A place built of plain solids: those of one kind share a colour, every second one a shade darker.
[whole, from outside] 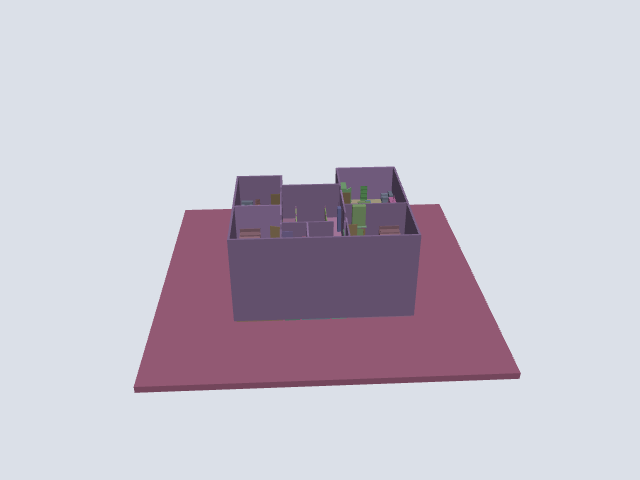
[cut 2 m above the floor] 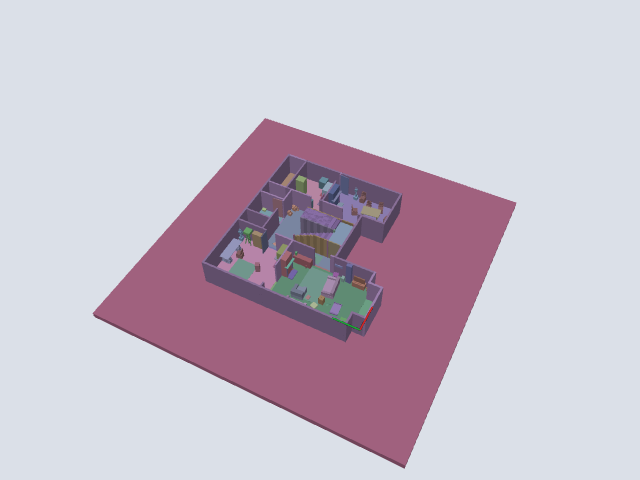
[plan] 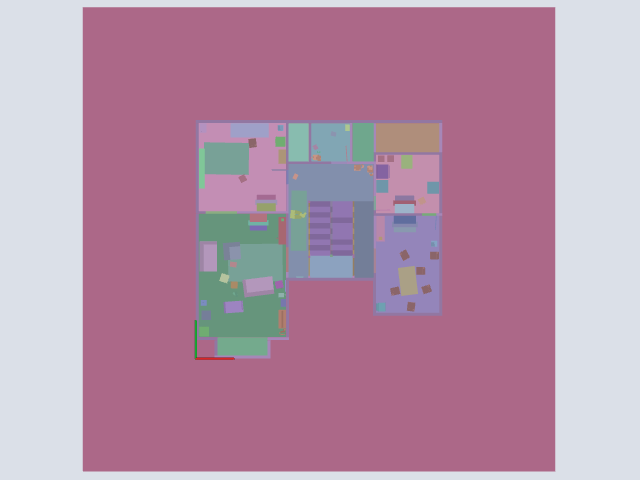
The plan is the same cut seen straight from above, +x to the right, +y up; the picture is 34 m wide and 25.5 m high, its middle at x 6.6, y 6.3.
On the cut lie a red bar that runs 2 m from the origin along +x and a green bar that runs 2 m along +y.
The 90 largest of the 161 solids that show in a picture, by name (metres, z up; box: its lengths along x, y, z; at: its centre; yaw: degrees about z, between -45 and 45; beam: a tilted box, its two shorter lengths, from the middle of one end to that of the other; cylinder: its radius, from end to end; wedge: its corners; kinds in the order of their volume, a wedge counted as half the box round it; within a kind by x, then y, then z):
{
 "under_1": {"box": [25.1, 24.67, 0.5], "at": [6.55, 6.33, -0.97]},
 "wall_1": {"box": [0.16, 6.56, 6.77], "at": [0.08, 4.42, 3.08]},
 "wall_2": {"box": [0.16, 4.68, 6.77], "at": [0.08, 10.17, 3.08]},
 "wall_3": {"box": [0.53, 0.13, 3.54], "at": [0.27, 7.76, 1.47]},
 "wall_4": {"box": [1.15, 0.16, 3.54], "at": [0.57, 1.06, 1.47]},
 "wall_5": {"box": [0.16, 0.82, 3.54], "at": [1.07, 0.57, 1.47]},
 "wall_6": {"box": [4.93, 0.13, 2.93], "at": [2.46, 7.76, 5.0]},
 "wall_7": {"box": [2.98, 0.16, 3.54], "at": [2.48, 0.08, 1.47]},
 "wall_8": {"box": [4.96, 0.16, 2.93], "at": [2.48, 1.06, 5.0]},
 "wall_9": {"box": [2.74, 0.13, 3.54], "at": [3.56, 7.76, 1.47]},
 "wall_10": {"box": [0.16, 0.82, 3.54], "at": [3.89, 0.57, 1.47]},
 "wall_11": {"box": [1.15, 0.16, 3.54], "at": [4.38, 1.06, 1.47]},
 "wall_12": {"box": [0.13, 2.37, 2.93], "at": [4.87, 6.51, 5.0]},
 "wall_13": {"box": [0.13, 1.78, 3.54], "at": [4.87, 6.81, 1.47]},
 "wall_14": {"box": [0.13, 1.3, 2.93], "at": [4.87, 8.48, 5.0]},
 "wall_15": {"box": [0.13, 1.43, 3.54], "at": [4.87, 8.54, 1.47]},
 "wall_16": {"box": [0.13, 2.04, 6.77], "at": [4.87, 11.49, 3.08]},
 "wall_17": {"box": [0.16, 2.99, 6.77], "at": [4.88, 2.63, 3.08]},
 "wall_18": {"box": [2.4, 0.13, 3.54], "at": [6.0, 10.4, 1.47]},
 "wall_19": {"box": [0.13, 2.04, 3.54], "at": [6.08, 11.49, 1.47]},
 "wall_20": {"box": [13.1, 0.16, 6.77], "at": [6.55, 12.59, 3.08]},
 "wall_21": {"box": [4.78, 0.16, 6.77], "at": [7.19, 4.21, 3.08]},
 "wall_22": {"box": [3.78, 0.13, 2.93], "at": [7.69, 10.4, 5.0]},
 "wall_23": {"box": [0.13, 2.04, 3.54], "at": [8.26, 11.49, 1.47]},
 "wall_24": {"box": [1.54, 0.13, 3.54], "at": [8.81, 10.4, 1.47]},
 "wall_25": {"box": [0.16, 1.69, 6.77], "at": [9.5, 3.29, 3.08]},
 "wall_26": {"box": [0.13, 1.74, 3.54], "at": [9.52, 6.72, 1.47]},
 "wall_27": {"box": [0.13, 1.7, 3.54], "at": [9.52, 9.49, 1.47]},
 "wall_28": {"box": [0.13, 1.55, 3.54], "at": [9.52, 11.73, 1.47]},
 "wall_29": {"box": [2.57, 0.13, 3.54], "at": [10.73, 7.66, 1.47]},
 "wall_30": {"box": [3.68, 0.16, 6.77], "at": [11.26, 2.36, 3.08]},
 "wall_31": {"box": [3.65, 0.13, 2.93], "at": [11.28, 7.66, 5.0]},
 "wall_32": {"box": [3.65, 0.13, 3.54], "at": [11.28, 10.89, 1.47]},
 "wall_33": {"box": [0.16, 5.15, 6.77], "at": [13.02, 5.01, 3.08]},
 "wall_34": {"box": [0.16, 3.11, 3.54], "at": [13.02, 9.28, 1.47]},
 "wall_35": {"box": [0.16, 4.79, 2.93], "at": [13.02, 10.12, 5.0]},
 "wall_36": {"box": [0.16, 1.55, 3.54], "at": [13.02, 11.73, 1.47]},
 "stair_1": {"box": [1.08, 0.29, 1.91], "at": [6.61, 5.61, 0.65]},
 "stair_2": {"box": [1.08, 0.58, 1.75], "at": [6.61, 5.75, 0.57]},
 "stair_3": {"box": [1.08, 0.87, 1.59], "at": [6.61, 5.89, 0.49]},
 "stair_4": {"box": [1.08, 1.16, 1.42], "at": [6.61, 6.04, 0.41]},
 "stair_5": {"box": [1.08, 1.45, 1.26], "at": [6.61, 6.18, 0.33]},
 "stair_6": {"box": [1.08, 1.74, 1.1], "at": [6.61, 6.33, 0.25]},
 "stair_7": {"box": [1.08, 2.03, 0.94], "at": [6.61, 6.47, 0.17]},
 "stair_8": {"box": [1.08, 2.32, 0.78], "at": [6.61, 6.62, 0.09]},
 "stair_9": {"box": [1.08, 2.61, 0.62], "at": [6.61, 6.76, 0.01]},
 "stair_10": {"box": [1.08, 2.9, 0.46], "at": [6.61, 6.91, -0.07]},
 "stair_11": {"box": [1.08, 2.9, 2.23], "at": [7.8, 6.91, 0.81]},
 "stair_12": {"box": [1.08, 2.61, 2.39], "at": [7.8, 7.05, 0.89]},
 "stair_13": {"box": [1.08, 2.32, 2.55], "at": [7.8, 7.2, 0.97]},
 "stair_14": {"box": [1.08, 2.03, 2.71], "at": [7.8, 7.34, 1.06]},
 "stair_15": {"box": [1.08, 1.16, 3.19], "at": [7.8, 7.78, 1.3]},
 "stair_16": {"box": [1.08, 0.87, 3.35], "at": [7.8, 7.92, 1.38]},
 "stair_17": {"box": [1.08, 0.29, 3.67], "at": [7.8, 8.21, 1.54]},
 "floor_living_1": {"box": [2.66, 0.98, 0.5], "at": [2.48, 0.65, -0.25]},
 "floor_living_2": {"box": [4.64, 6.56, 0.5], "at": [2.48, 4.42, -0.25]},
 "floor_study_1": {"box": [4.64, 4.68, 0.5], "at": [2.48, 10.17, -0.25]},
 "floor_hall_1": {"box": [1.14, 4.07, 0.5], "at": [5.5, 6.33, -0.25]},
 "floor_hall_2": {"box": [4.52, 1.98, 0.5], "at": [7.19, 9.35, -0.25]},
 "floor_hall_3": {"box": [1.11, 4.07, 0.5], "at": [8.89, 6.33, -0.25]},
 "floor_dining_1": {"box": [3.36, 5.15, 0.5], "at": [11.26, 5.01, -0.25]},
 "stair_landing_1": {"box": [2.27, 1.17, 2.07], "at": [7.21, 4.87, 0.73]},
 "floor_kitchen_1": {"box": [3.36, 3.11, 0.5], "at": [11.26, 9.28, -0.25]},
 "upper_floor_bedroom_1": {"box": [4.64, 6.56, 0.16], "at": [2.48, 4.42, 3.46]},
 "floor_pantry_1": {"box": [3.36, 1.55, 0.5], "at": [11.26, 11.73, -0.25]},
 "floor_vestibule_1": {"box": [2.05, 2.04, 0.5], "at": [7.17, 11.49, -0.25]},
 "fixture_breast_kitchen_1": {"box": [1.04, 0.5, 3.29], "at": [11.09, 7.97, 1.59]},
 "fixture_breast_dining_1": {"box": [1.19, 0.42, 3.29], "at": [11.11, 7.38, 1.59]},
 "upper_floor_landing_1": {"box": [1.14, 4.37, 0.16], "at": [5.5, 6.47, 3.46]},
 "upper_floor_landing_2": {"box": [1.11, 4.07, 0.16], "at": [8.89, 6.33, 3.46]},
 "wardrobe_1": {"box": [0.6, 1.26, 2.0], "at": [4.49, 2.51, 4.54]},
 "fixture_breast_study_1": {"box": [1.0, 0.43, 3.29], "at": [3.74, 8.04, 1.59]},
 "fixture_breast_living_1": {"box": [0.91, 0.45, 3.29], "at": [3.33, 7.48, 1.59]},
 "double_bed_1": {"box": [1.55, 2.11, 0.4], "at": [11.89, 8.78, 4.04]},
 "fixture_breast_bedroom_1": {"box": [1.0, 0.42, 2.98], "at": [3.74, 8.04, 4.98]},
 "floor_coats_1": {"box": [1.13, 2.04, 0.5], "at": [8.88, 11.49, -0.25]},
 "floor_wc_1": {"box": [1.08, 2.04, 0.5], "at": [5.47, 11.49, -0.25]},
 "sofa_1": {"box": [0.93, 1.6, 0.34], "at": [0.67, 5.43, 0.28]},
 "sofa_2": {"box": [1.6, 0.93, 0.34], "at": [3.33, 3.82, 0.28], "yaw": 7.2},
 "rug_1": {"box": [2.4, 1.7, 0.08], "at": [1.62, 10.62, -0.03], "yaw": -0.9},
 "rug_2": {"box": [2.9, 2.0, 0.08], "at": [3.17, 5.09, -0.03], "yaw": 0.7},
 "bookcase_1": {"box": [0.31, 2.14, 1.15], "at": [0.33, 10.1, 0.57]},
 "fridge_flat_1": {"box": [0.6, 0.73, 1.66], "at": [11.22, 10.45, 0.83]},
 "range_flat_1": {"box": [0.65, 0.76, 0.94], "at": [9.91, 9.93, 0.47]},
 "cube_shelf_1": {"box": [0.39, 1.46, 0.76], "at": [4.59, 6.79, 0.38]},
 "flat_shelf_1": {"box": [0.39, 0.76, 1.46], "at": [4.59, 10.73, 0.73]},
 "sideboard_1": {"box": [0.45, 1.35, 0.71], "at": [9.81, 6.89, 0.51]},
 "armchair_club_1": {"box": [0.9, 0.92, 0.35], "at": [1.93, 5.71, 0.24], "yaw": 4.6},
 "stair_landO_pan_1": {"box": [0.08, 1.17, 3.02], "at": [6.03, 4.88, 1.21]},
 "billy_1": {"box": [0.28, 0.42, 2.02], "at": [5.08, 6.52, 4.55]}
}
